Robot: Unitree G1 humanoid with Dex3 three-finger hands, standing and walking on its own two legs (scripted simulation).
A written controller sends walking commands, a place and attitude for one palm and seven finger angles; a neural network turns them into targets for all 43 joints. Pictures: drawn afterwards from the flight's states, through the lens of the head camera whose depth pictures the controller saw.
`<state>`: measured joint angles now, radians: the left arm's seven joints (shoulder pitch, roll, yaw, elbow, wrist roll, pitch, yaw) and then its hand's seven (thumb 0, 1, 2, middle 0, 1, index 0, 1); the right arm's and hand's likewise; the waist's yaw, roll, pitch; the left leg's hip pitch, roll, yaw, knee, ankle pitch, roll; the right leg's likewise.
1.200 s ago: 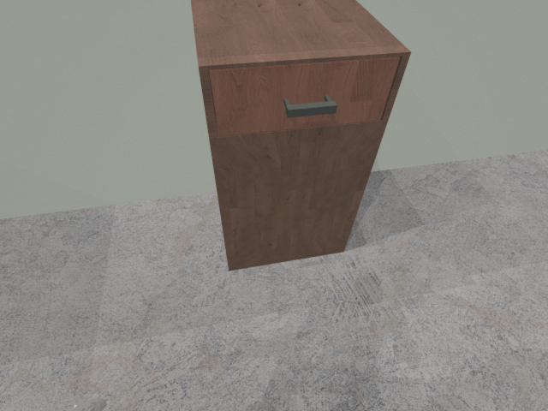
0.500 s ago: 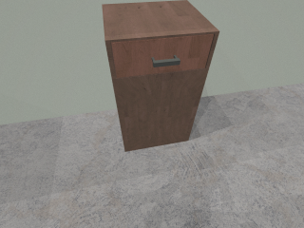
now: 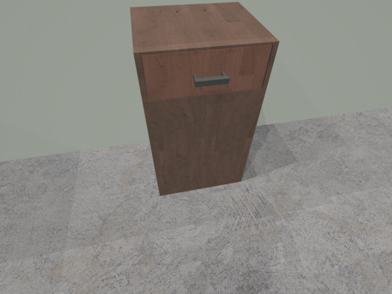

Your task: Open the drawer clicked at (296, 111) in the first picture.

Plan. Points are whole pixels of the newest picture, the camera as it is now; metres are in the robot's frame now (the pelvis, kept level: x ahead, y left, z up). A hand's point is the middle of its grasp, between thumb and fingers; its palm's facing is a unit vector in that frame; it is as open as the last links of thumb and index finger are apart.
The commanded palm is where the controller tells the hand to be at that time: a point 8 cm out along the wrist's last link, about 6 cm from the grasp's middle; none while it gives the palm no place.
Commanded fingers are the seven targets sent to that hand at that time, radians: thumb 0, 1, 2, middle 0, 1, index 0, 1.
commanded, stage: look at it before walking up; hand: left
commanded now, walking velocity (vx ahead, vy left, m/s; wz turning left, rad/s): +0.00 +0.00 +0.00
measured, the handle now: (210, 78) +0.82 -0.01 +0.01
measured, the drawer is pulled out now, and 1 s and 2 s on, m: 0.00 0.00 0.00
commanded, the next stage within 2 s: walk to a spot facing it in 0.24 s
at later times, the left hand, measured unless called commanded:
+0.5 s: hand out of the picture +0.07 +0.24 -0.16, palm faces -0.05 -0.94 -0.33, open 7.3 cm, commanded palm none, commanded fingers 0.00 0.90 0.90 -0.20 -0.30 -0.20 -0.30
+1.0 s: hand out of the picture +0.06 +0.17 -0.16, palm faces -0.23 -0.94 -0.25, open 7.3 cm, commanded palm none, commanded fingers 0.00 0.90 0.90 -0.20 -0.30 -0.20 -0.30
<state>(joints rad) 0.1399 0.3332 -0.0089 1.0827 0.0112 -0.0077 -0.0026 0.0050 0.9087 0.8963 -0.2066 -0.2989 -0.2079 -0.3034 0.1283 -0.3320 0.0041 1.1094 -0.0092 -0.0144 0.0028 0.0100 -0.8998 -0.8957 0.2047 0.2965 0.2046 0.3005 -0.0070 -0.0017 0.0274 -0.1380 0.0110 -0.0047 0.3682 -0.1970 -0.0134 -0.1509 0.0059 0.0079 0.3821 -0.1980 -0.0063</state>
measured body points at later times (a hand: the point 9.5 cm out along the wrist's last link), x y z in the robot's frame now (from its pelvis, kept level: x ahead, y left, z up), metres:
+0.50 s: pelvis +0.00 +0.00 +0.00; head +0.00 +0.00 +0.45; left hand +0.07 +0.29 -0.14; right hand +0.07 -0.29 -0.14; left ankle +0.00 +0.13 -0.75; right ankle +0.01 -0.11 -0.75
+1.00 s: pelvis -0.02 -0.01 -0.01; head +0.01 -0.04 +0.44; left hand +0.07 +0.22 -0.15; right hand +0.01 -0.28 -0.15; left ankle +0.00 +0.15 -0.68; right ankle -0.01 -0.10 -0.75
